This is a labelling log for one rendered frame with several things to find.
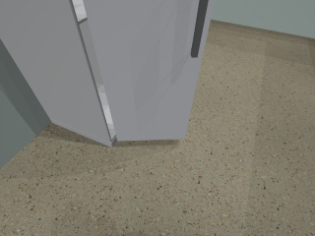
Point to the fridge door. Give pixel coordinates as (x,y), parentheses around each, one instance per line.
(143,50)

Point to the handle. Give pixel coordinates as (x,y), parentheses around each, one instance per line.
(200,20)

